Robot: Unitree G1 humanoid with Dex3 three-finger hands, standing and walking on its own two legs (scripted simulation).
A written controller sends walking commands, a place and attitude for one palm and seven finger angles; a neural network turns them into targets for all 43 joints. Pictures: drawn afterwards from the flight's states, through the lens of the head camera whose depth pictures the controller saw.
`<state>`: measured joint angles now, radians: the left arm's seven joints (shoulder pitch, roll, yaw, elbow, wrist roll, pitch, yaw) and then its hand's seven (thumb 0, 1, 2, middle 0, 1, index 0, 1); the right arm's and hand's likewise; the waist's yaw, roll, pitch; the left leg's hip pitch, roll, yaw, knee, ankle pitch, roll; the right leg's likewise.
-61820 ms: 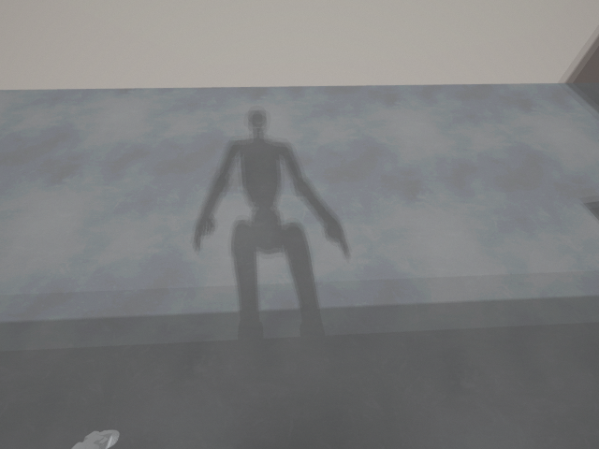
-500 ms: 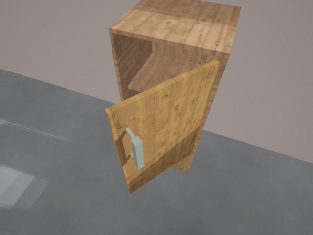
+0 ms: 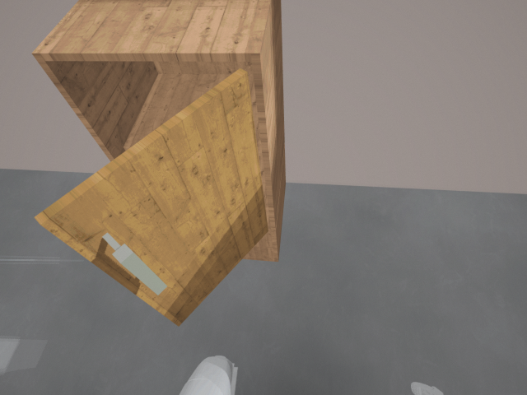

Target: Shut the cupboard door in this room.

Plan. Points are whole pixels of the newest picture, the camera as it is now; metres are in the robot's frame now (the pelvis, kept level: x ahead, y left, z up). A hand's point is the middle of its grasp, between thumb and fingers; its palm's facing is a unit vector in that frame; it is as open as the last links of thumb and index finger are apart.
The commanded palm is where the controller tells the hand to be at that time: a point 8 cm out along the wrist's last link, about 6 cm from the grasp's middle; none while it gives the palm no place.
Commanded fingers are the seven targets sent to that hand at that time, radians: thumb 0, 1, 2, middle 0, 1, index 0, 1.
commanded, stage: walk to a spot facing it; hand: left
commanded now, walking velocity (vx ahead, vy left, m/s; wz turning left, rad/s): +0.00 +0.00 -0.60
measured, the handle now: (135, 264) +0.30 +0.26 -0.04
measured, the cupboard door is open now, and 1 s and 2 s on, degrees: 55 55 55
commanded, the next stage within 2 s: none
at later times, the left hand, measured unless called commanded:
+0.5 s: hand (129, 374) +0.15 +0.28 -0.18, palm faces -0.19 -0.94 -0.27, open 7.4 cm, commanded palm none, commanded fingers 0.00 0.90 0.90 -0.20 -0.30 -0.20 -0.30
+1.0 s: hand (195, 334) +0.22 +0.17 -0.18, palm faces -0.52 -0.81 -0.27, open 7.4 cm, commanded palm none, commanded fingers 0.00 0.90 0.90 -0.20 -0.30 -0.20 -0.30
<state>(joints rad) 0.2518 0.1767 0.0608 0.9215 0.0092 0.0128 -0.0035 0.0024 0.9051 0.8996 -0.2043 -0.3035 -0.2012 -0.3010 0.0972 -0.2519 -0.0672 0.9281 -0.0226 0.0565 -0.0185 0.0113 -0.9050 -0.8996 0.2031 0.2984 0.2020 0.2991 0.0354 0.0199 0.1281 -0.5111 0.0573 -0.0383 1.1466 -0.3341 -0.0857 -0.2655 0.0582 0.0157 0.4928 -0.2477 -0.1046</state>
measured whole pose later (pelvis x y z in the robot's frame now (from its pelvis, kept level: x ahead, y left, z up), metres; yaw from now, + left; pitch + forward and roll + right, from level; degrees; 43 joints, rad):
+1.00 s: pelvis +0.07 +0.02 -0.01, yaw -35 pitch +0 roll +1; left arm 0.22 0.22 0.06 0.93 0.01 0.04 -0.01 0.00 0.91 0.90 -0.20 -0.30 -0.20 -0.30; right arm 0.22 -0.25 -0.06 0.94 -0.01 0.07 -0.02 0.01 -0.91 -0.90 0.20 0.30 0.20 0.30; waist 0.02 0.03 0.18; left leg -0.45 0.11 0.04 1.14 -0.47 -0.08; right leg -0.33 0.01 -0.05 0.62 -0.29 -0.04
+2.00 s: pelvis +0.14 -0.03 -0.01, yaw -71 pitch +1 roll +0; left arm 0.17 0.22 0.06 0.87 0.02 0.04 -0.02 0.00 0.90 0.90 -0.21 -0.30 -0.20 -0.30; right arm 0.16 -0.21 -0.04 0.86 -0.01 0.03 -0.01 0.01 -0.91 -0.90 0.20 0.30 0.20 0.30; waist 0.00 -0.02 0.11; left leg -0.40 0.05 0.03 0.75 -0.38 -0.09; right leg -0.31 0.03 0.07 0.58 -0.29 -0.01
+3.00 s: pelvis +0.14 -0.39 -0.02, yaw -104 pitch +1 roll -1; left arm 0.37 0.21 0.07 1.00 0.01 -0.04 -0.02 0.00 0.91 0.90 -0.20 -0.30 -0.20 -0.30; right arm 0.07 -0.18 -0.03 0.83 -0.04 -0.06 0.02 0.01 -0.90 -0.90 0.20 0.30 0.20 0.30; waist 0.07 -0.03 0.07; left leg -0.43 0.07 0.09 0.60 -0.17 -0.01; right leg -0.15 0.03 0.04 0.67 -0.47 -0.02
